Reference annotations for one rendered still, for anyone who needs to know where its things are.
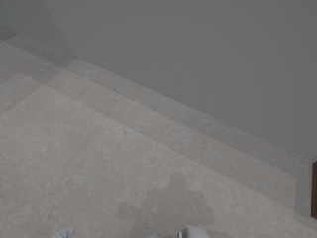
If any right robot thigh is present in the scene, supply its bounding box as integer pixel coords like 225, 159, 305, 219
177, 226, 210, 238

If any robot left hand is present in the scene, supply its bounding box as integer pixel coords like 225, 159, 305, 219
51, 228, 76, 238

